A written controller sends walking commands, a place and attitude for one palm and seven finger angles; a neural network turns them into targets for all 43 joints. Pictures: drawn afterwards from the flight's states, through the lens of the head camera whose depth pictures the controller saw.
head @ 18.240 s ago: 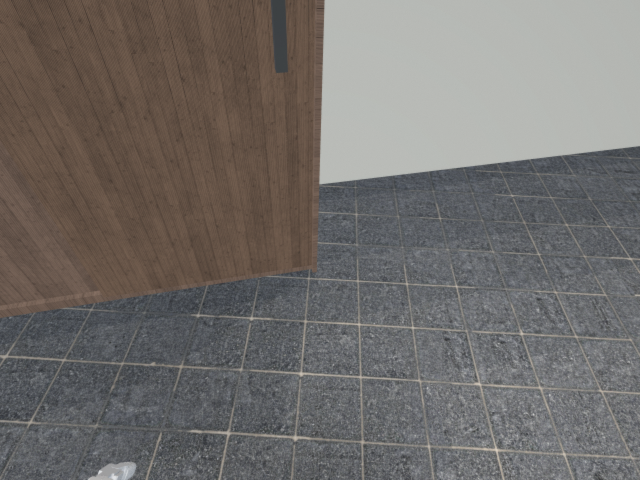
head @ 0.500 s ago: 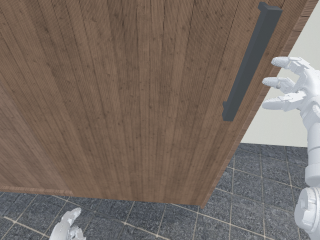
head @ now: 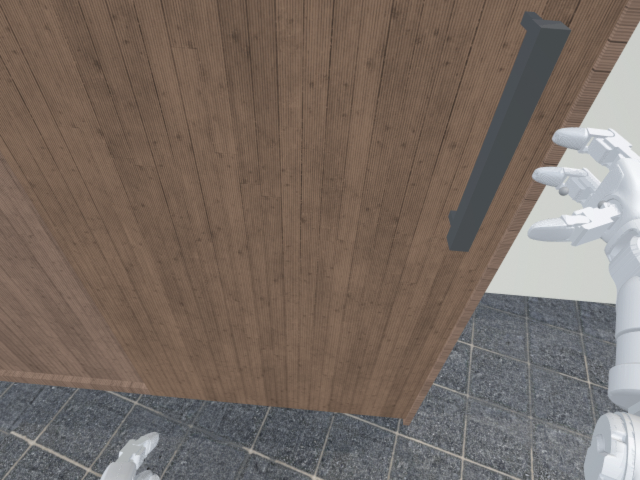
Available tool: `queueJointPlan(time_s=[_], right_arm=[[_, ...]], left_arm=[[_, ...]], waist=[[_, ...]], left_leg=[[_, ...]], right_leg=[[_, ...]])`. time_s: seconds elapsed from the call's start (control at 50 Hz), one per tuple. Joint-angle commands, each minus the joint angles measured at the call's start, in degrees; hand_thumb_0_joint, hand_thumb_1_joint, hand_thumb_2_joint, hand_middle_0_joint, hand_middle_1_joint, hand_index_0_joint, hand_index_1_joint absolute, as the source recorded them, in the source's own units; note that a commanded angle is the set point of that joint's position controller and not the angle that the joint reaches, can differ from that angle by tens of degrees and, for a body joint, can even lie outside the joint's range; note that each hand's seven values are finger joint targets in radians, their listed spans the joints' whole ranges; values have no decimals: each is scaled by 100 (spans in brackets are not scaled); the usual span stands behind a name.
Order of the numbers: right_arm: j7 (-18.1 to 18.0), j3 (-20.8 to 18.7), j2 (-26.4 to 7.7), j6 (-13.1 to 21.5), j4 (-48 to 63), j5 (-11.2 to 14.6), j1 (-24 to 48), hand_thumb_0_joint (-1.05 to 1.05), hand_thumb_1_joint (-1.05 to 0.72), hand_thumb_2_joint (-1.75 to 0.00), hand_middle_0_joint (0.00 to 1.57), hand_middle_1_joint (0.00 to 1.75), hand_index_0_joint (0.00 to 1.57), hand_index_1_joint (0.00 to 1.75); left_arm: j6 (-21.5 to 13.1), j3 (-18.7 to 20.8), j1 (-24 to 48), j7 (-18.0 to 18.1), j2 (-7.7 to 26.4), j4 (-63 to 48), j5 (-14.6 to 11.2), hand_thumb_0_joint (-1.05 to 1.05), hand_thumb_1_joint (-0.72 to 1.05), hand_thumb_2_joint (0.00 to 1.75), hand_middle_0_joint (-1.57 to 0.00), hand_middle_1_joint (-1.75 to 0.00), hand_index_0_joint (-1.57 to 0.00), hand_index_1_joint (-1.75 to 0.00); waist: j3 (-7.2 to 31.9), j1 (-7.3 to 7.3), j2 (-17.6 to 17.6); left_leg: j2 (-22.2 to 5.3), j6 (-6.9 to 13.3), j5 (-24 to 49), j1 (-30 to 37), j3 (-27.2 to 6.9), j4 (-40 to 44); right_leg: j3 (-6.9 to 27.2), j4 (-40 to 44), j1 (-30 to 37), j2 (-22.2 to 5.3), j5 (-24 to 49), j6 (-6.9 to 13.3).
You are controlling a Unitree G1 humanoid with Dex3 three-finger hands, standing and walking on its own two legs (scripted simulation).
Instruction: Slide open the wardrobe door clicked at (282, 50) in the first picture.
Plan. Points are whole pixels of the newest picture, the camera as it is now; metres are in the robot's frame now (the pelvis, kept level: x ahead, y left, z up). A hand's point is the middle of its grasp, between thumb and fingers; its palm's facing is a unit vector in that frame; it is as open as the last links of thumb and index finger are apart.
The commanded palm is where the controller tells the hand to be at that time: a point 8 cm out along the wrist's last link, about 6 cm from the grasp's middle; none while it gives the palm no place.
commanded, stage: move the hooked fingers beside the handle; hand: right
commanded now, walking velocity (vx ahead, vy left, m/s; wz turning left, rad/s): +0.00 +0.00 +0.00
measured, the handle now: (488, 148) +0.46 -0.16 +0.23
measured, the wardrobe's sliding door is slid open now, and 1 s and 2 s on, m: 0.00 0.00 0.00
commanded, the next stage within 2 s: none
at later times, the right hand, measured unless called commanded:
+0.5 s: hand (561, 175) +0.41 -0.22 +0.24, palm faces +0.06 +1.00 -0.01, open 14.0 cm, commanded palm +0.38 -0.27 +0.23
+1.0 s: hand (575, 203) +0.39 -0.24 +0.21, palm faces +0.08 +1.00 -0.02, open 14.0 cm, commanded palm +0.37 -0.28 +0.23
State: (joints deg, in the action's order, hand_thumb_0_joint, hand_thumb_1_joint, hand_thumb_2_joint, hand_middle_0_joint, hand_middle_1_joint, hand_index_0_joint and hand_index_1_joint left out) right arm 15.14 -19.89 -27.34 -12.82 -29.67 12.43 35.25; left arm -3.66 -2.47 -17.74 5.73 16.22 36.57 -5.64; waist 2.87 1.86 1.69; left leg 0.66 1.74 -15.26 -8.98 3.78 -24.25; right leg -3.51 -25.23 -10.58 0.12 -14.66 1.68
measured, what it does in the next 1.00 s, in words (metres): stands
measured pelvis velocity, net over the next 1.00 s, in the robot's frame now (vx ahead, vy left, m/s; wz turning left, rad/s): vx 0.00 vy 0.00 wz -0.01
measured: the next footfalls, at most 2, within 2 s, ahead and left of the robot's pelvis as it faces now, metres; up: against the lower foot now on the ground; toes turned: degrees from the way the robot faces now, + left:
none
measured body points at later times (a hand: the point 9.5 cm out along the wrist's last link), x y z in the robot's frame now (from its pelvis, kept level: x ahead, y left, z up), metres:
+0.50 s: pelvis -0.01 +0.00 +0.00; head -0.02 +0.01 +0.45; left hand +0.13 +0.25 -0.09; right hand +0.40 -0.28 +0.24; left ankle -0.03 +0.10 -0.74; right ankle -0.01 -0.10 -0.74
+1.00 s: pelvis +0.00 +0.00 +0.00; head -0.02 +0.01 +0.45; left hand +0.13 +0.26 -0.09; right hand +0.38 -0.30 +0.22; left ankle -0.03 +0.10 -0.74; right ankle -0.01 -0.10 -0.74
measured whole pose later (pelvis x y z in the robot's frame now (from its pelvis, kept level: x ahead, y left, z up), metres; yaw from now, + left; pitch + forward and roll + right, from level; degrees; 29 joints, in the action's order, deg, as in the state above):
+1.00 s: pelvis +0.00 +0.00 +0.00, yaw -1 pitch +0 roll +0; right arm 16.5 -20.2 -29.3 -15.1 -31.4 13.0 35.0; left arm -3.3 -2.4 -16.0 6.1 16.7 35.7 -6.0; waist 2.9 1.7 1.8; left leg 0.9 1.9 -15.1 -9.5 4.3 -24.4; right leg -2.9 -26.2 -11.6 -0.1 -14.7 1.6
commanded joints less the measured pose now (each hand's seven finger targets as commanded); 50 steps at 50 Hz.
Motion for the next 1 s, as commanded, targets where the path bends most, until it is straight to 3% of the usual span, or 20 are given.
queueJointPlan(time_s=[0.0,0.04,0.12,0.16,0.3,0.34,0.38,0.42,0.44,0.46,0.48,0.54,0.62,0.66,0.76,0.78,0.82,0.84,0.92,0.98], right_arm=[[-58,-314,-1567,402,1802,96,3037,0,50,-30,30,120,30,120],[-29,-33,-1254,228,1641,100,2846,0,50,-30,30,120,30,120],[-12,109,-1170,-200,658,102,2730,0,50,-30,30,120,30,120],[-37,-63,-1328,-179,709,126,2736,0,50,-30,30,120,30,120],[-165,-63,-1514,491,1532,82,3838,0,50,-30,30,120,30,120],[-164,-148,-1627,491,1192,81,3631,0,50,-30,30,120,30,120],[-134,57,-1388,348,725,55,3689,0,50,-30,30,120,30,120],[-119,-5,-1464,143,36,2,3344,0,50,-30,30,120,30,120],[-132,-164,-1673,112,-184,-25,3222,0,50,-30,30,120,30,120],[-102,-27,-1528,62,-296,-62,3137,0,50,-30,30,120,30,120],[-75,142,-1396,71,-236,-59,3343,0,50,-30,30,120,30,120],[-42,-120,-1657,314,109,-9,3176,0,50,-30,30,120,30,120],[-1,-334,-1823,745,1223,61,3562,0,50,-30,30,120,30,120],[-9,-646,-2054,773,1388,110,3253,0,50,-30,30,120,30,120],[45,-505,-1809,187,609,37,2369,0,50,-30,30,120,30,120],[57,-571,-1921,76,551,15,2204,0,50,-30,30,120,30,120],[123,-264,-1594,-68,710,34,2133,0,50,-30,30,120,30,120],[149,-221,-1564,-47,820,78,2175,0,50,-30,30,120,30,120],[194,-374,-1780,192,1320,215,2969,0,50,-30,30,120,30,120],[126,-274,-1801,509,1748,176,3641,0,50,-30,30,120,30,120]], left_arm=[[-394,250,705,47,715,-885,31,0,90,90,-20,-30,-20,-30],[-391,248,741,46,714,-856,9,0,90,90,-20,-30,-20,-30],[-314,240,717,86,791,-735,-35,0,90,90,-20,-30,-20,-30],[-305,264,729,87,802,-787,-16,0,90,90,-20,-30,-20,-30],[-358,196,785,104,683,-813,39,0,90,90,-20,-30,-20,-30],[-345,191,745,117,706,-746,31,0,90,90,-20,-30,-20,-30],[-338,177,725,124,711,-685,14,0,90,90,-20,-30,-20,-30],[-308,184,658,122,761,-637,-10,0,90,90,-20,-30,-20,-30],[-270,216,570,117,806,-607,-10,0,90,90,-20,-30,-20,-30],[-254,211,577,107,805,-649,-19,0,90,90,-20,-30,-20,-30],[-255,220,559,101,805,-680,-25,0,90,90,-20,-30,-20,-30],[-267,287,494,91,820,-777,0,0,90,90,-20,-30,-20,-30],[-340,284,518,74,765,-889,53,0,90,90,-20,-30,-20,-30],[-338,290,530,65,768,-873,57,0,90,90,-20,-30,-20,-30],[-297,288,534,32,807,-832,-14,0,90,90,-20,-30,-20,-30],[-277,300,513,24,834,-852,-22,0,90,90,-20,-30,-20,-30],[-265,303,594,17,816,-941,-41,0,90,90,-20,-30,-20,-30],[-255,325,570,14,832,-951,-40,0,90,90,-20,-30,-20,-30],[-287,305,644,92,816,-943,-22,0,90,90,-20,-30,-20,-30],[-365,254,677,129,761,-881,12,0,90,90,-20,-30,-20,-30]], waist=[[1556,-46,401],[1356,-23,508],[755,82,-147],[1028,16,-303],[1780,82,299],[1651,65,223],[1309,110,225],[955,70,102],[975,36,-82],[906,38,-102],[974,85,-72],[1454,19,-133],[2162,-36,173],[2141,-104,198],[1097,-119,174],[1010,-142,102],[949,-92,251],[1035,-53,75],[1325,89,-200],[1591,145,298]], left_leg=[[-155,84,2194,17,-235,162],[-162,92,2038,-111,-224,208],[-169,55,1452,-458,-187,294],[-180,57,1579,-305,-215,274],[-183,84,1823,-115,-280,198],[-179,77,1769,-76,-276,250],[-192,70,1650,-214,-273,279],[-204,68,1409,-335,-276,316],[-205,70,1346,-269,-260,339],[-205,61,1379,-292,-264,318],[-213,59,1407,-324,-262,295],[-204,70,1716,-46,-270,226],[-171,75,2252,292,-318,124],[-148,65,2491,437,-325,136],[-160,57,2107,68,-277,236],[-162,55,2065,51,-256,236],[-171,58,1955,-101,-261,240],[-178,58,2019,-38,-250,248],[-145,10,1914,-114,-299,260],[-143,41,1817,-149,-318,246]], right_leg=[[560,87,1139,-142,2171,92],[530,94,1097,-145,2013,80],[588,191,573,-144,1162,84],[569,147,632,-133,1279,112],[635,55,1200,-114,1690,95],[590,78,1076,-129,1615,96],[572,141,863,-112,1373,96],[572,197,530,-111,1070,90],[560,193,444,-118,1024,94],[540,207,381,-116,1025,104],[551,187,401,-110,1038,103],[532,92,581,-139,1406,125],[572,45,1111,-131,2033,134],[509,40,1109,-136,2242,156],[409,172,551,-126,1671,132],[421,180,443,-129,1622,125],[427,161,471,-123,1530,121],[420,114,525,-132,1588,135],[466,47,709,-120,1448,176],[523,30,1045,-109,1555,168]])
